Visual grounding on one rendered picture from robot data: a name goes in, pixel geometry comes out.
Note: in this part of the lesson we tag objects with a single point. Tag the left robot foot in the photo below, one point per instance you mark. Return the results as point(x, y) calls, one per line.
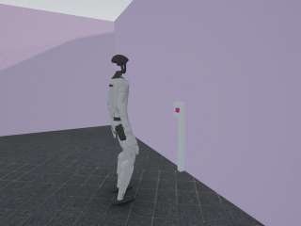
point(116, 188)

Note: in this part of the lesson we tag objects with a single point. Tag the robot right upper arm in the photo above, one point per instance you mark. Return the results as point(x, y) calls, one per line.
point(123, 85)

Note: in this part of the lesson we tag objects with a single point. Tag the robot left upper arm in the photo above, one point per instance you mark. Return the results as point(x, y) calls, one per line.
point(108, 97)

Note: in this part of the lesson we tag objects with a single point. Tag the robot head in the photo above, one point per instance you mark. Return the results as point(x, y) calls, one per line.
point(121, 61)

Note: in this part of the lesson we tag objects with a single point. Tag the panel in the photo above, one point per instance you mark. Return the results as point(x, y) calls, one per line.
point(181, 133)

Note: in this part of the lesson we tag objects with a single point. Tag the right robot forearm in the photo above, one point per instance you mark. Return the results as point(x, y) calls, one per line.
point(123, 114)

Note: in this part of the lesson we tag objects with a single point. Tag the left robot forearm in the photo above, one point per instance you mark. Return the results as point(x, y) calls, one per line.
point(110, 112)

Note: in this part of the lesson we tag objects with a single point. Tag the right robot hand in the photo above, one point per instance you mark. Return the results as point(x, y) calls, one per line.
point(130, 142)

